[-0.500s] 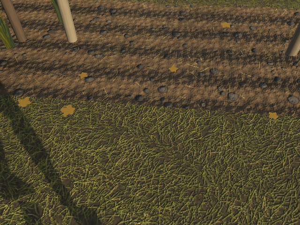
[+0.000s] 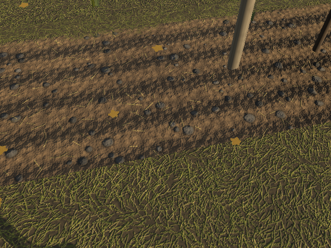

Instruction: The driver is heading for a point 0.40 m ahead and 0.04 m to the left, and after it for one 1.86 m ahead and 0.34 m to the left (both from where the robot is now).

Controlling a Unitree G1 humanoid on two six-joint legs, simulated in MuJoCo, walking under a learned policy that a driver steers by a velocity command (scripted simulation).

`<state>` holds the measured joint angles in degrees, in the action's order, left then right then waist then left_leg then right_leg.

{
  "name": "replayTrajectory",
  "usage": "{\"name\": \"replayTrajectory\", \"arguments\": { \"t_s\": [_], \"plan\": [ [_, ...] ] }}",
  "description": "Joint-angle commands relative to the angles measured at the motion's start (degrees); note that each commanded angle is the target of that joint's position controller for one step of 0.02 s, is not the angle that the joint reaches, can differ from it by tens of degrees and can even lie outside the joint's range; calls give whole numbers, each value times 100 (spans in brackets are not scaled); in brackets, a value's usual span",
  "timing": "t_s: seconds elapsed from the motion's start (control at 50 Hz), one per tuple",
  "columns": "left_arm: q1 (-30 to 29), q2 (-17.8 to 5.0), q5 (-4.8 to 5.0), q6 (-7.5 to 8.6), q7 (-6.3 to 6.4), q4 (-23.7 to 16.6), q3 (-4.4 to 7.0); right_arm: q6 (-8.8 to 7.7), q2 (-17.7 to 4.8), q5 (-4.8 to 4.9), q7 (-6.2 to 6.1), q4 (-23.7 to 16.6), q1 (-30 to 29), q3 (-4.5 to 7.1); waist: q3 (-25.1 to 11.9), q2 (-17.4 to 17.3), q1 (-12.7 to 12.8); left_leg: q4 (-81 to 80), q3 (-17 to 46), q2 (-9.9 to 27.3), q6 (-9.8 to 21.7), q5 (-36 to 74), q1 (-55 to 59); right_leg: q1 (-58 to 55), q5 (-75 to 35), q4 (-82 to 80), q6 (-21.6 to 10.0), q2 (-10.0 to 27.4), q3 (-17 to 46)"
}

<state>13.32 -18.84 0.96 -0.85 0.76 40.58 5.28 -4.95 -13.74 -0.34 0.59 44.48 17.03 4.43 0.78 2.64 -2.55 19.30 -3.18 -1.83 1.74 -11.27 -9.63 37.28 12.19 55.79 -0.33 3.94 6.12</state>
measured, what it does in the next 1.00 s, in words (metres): goes down, turning left: right foot, then left foot 0.17 m lower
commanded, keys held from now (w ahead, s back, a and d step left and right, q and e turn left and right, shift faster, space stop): w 0.12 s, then w+q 0.82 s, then w+e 0.06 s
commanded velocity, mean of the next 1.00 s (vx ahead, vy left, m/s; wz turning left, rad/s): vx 0.50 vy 0.00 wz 0.28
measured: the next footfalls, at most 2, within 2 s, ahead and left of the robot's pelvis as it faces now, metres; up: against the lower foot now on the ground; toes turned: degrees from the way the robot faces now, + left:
right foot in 0.20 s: +0.21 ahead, -0.17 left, +0.00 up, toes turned -3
left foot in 0.84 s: +0.55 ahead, +0.17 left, -0.17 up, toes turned +19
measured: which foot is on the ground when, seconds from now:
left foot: down 0.00-0.22, up 0.24-0.82, down 0.84-1.00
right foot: up 0.00-0.18, down 0.20-0.82, up 0.84-1.00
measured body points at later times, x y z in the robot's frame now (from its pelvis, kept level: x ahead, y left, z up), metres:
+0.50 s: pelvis +0.22 -0.06 +0.00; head +0.24 -0.07 +0.45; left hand +0.24 +0.21 -0.12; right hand +0.36 -0.34 -0.12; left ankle +0.33 +0.13 -0.67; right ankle +0.17 -0.17 -0.74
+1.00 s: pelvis +0.52 +0.07 -0.19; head +0.57 +0.10 +0.26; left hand +0.49 +0.35 -0.31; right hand +0.70 -0.13 -0.33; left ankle +0.51 +0.16 -0.91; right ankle +0.52 -0.12 -0.78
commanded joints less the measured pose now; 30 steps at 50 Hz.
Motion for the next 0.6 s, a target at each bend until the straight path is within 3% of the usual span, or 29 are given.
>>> {"name": "replayTrajectory", "arguments": {
  "t_s": [0.02,0.06,0.12,0.14,0.16,0.18,0.2,0.22,0.24,0.26,0.28,0.3,0.32,0.34,0.38,0.4,0.44,0.46,0.48,0.5,0.52,0.54,0.6],
  "plan": [
    [-366,104,-50,175,-90,-452,-114,-80,-948,22,-13,-188,-370,200,-39,-581,103,-857,762,1393,908,1787,108,9,-901,-1071,-26,125,10],
    [-483,137,-66,251,-162,-435,-142,-24,-1037,21,12,-30,-270,213,-294,-664,72,-648,370,1269,925,2219,-141,-754,-1218,-1166,45,-10,-402],
    [-968,78,-18,238,-213,-635,-165,56,-1137,185,35,171,48,215,-82,-820,-88,-512,496,1416,960,1654,82,-864,-616,-1601,-43,-111,-631],
    [-782,-47,-62,281,-245,-604,-110,49,-1227,149,10,230,45,238,-162,-891,63,-240,706,1750,994,2047,167,-1053,-967,-1275,-168,21,-404],
    [-501,-173,-56,323,-280,-538,-49,51,-1246,224,0,199,-98,234,-212,-891,266,10,756,1774,962,2283,319,-1110,-593,-1433,-301,9,-383],
    [-386,-122,-41,344,-279,-511,-39,117,-1223,320,16,242,-80,191,-137,-786,404,354,648,1463,859,2352,201,-1647,309,-2397,-360,-404,-929],
    [275,-286,-55,363,-244,-291,71,148,-1122,296,24,355,117,133,-444,-601,689,1246,559,1278,738,2777,-223,-3001,-178,-2769,-483,-484,-977],
    [1225,-825,-84,363,-175,-178,235,123,-954,188,29,273,171,32,-1132,24,1082,3042,317,910,409,1580,-1301,-4571,-743,-2852,-878,608,343],
    [1242,-1239,-27,362,-182,-197,275,-5,-434,100,88,151,795,-103,-1593,1419,671,4834,413,76,100,-2118,-3230,-5767,-978,-3175,-1767,1847,2355],
    [1505,-824,3,388,-258,-113,199,-81,-982,296,100,192,490,66,-1478,939,962,5404,1127,148,159,-2115,-3714,-5292,-331,-3585,-1912,1785,2721],
    [1171,-533,-22,419,-279,-155,100,-46,-1228,399,83,77,177,156,-889,626,854,5541,1088,380,184,-1729,-3816,-4689,-292,-3692,-1731,1673,1982],
    [687,-274,-31,444,-298,-219,13,50,-1136,358,46,67,46,161,-563,392,648,5350,1006,613,127,-1312,-3620,-4034,-349,-3885,-1599,1463,1439],
    [377,-84,18,474,-282,-228,-47,163,-1038,253,9,89,58,173,-287,472,492,5055,1071,781,67,-988,-3417,-3522,-295,-4129,-1495,1384,1092],
    [177,15,-4,537,-258,-201,-73,258,-913,224,-16,96,110,171,-104,421,342,4803,1172,904,38,-700,-3140,-3123,-319,-4327,-1381,1308,855],
    [225,-9,-61,637,-199,-11,-32,352,-625,218,-56,51,66,116,12,142,268,4559,1108,832,-37,-323,-3019,-2897,-923,-4518,-1355,1257,358],
    [306,-171,-162,723,-187,72,30,345,-696,163,-39,101,137,152,-101,-136,248,4537,1226,834,-47,174,-3128,-3112,-1338,-4324,-1373,1341,219],
    [376,-246,-184,794,-142,154,50,337,-763,181,-24,-12,-137,208,-23,-74,257,4016,1259,723,-44,836,-3494,-3322,-1573,-4275,-1172,1157,-277],
    [445,-198,-121,824,-42,253,58,287,-755,223,-2,-81,-416,228,90,150,277,3654,1506,765,-4,1145,-3755,-3589,-1294,-4248,-964,1247,-294],
    [580,-220,-94,826,31,346,62,231,-703,206,43,-110,-544,206,135,193,339,3403,1506,702,53,1502,-3892,-3711,-1271,-4095,-867,1255,-386],
    [508,-258,-47,805,138,375,68,189,-664,189,72,-217,-827,190,375,92,268,2638,1311,604,-5,2311,-3536,-3123,-917,-4164,-764,968,-882],
    [564,-224,-53,770,199,415,53,194,-514,108,111,-253,-990,143,317,72,357,2362,1009,534,-6,2978,-3118,-2920,-703,-4007,-736,882,-1131],
    [686,-224,-63,764,246,466,55,207,-444,62,170,-293,-1113,117,335,40,425,2214,885,514,13,3416,-2903,-2745,-501,-3846,-728,914,-1254],
    [881,-240,-70,740,256,523,62,351,-501,125,324,-454,-1358,119,567,152,525,2115,1050,534,169,3455,-3177,-2957,-268,-3326,-679,1195,-1259]
  ]
}}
